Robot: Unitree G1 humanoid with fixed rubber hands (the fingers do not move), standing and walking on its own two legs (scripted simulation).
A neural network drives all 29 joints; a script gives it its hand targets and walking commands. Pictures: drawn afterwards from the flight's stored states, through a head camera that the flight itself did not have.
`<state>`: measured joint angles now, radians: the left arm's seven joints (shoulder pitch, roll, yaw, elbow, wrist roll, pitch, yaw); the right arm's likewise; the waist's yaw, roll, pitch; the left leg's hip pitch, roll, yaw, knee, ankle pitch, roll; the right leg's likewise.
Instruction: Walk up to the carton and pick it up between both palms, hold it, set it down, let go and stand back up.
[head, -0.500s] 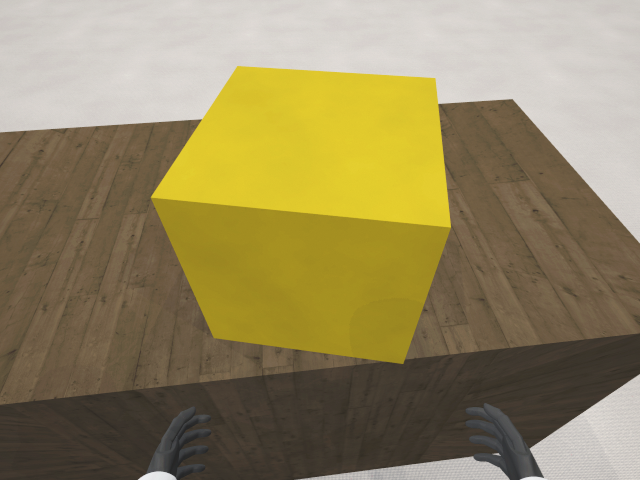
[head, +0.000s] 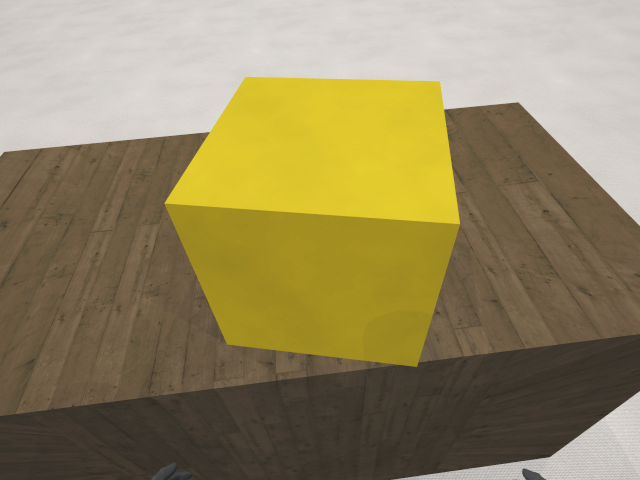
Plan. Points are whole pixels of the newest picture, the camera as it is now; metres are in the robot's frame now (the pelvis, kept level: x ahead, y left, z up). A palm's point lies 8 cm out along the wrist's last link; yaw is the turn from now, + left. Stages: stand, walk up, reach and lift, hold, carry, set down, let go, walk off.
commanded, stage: stand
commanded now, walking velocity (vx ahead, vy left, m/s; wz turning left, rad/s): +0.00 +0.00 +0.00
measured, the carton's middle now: (329, 218) +0.44 +0.01 +0.09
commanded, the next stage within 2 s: none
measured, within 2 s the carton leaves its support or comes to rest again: neither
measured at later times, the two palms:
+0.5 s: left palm out of the picture -0.02 +0.26 -0.12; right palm out of the picture -0.03 -0.23 -0.13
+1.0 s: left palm out of the picture -0.11 +0.25 -0.13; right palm out of the picture -0.10 -0.24 -0.14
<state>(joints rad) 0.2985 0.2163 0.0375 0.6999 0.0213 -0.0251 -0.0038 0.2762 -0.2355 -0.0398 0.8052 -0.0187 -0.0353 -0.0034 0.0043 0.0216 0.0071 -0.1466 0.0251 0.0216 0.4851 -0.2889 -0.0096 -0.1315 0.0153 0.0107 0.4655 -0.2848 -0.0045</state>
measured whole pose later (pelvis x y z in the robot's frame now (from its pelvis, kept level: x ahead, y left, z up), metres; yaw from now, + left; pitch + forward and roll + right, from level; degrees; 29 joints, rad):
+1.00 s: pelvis -0.09 +0.01 +0.00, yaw +0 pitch -3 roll +0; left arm 0.42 0.19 0.02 0.96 0.01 -0.01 0.02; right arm 0.38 -0.23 -0.03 0.97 -0.02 0.00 -0.01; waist 0.00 0.03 0.04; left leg -0.29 0.00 0.02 0.51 -0.20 0.01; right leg -0.28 0.00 0.03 0.51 -0.20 0.01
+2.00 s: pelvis -0.03 +0.00 +0.00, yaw -1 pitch -1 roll +0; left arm 0.35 0.17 0.02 0.95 0.01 -0.02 0.03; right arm 0.33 -0.19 -0.02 0.97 0.00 -0.01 -0.03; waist 0.00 0.01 0.03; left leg -0.23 0.01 0.00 0.50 -0.25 -0.01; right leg -0.23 0.02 0.04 0.50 -0.25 0.00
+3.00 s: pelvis +0.02 +0.00 +0.00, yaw +0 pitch -2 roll +0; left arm 0.28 0.16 -0.02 1.06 0.00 -0.01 0.05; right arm 0.27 -0.17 0.01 1.05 0.00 0.00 -0.05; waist 0.00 0.01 0.06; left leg -0.11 0.01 0.00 0.43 -0.29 -0.01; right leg -0.10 0.01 0.02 0.42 -0.29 0.00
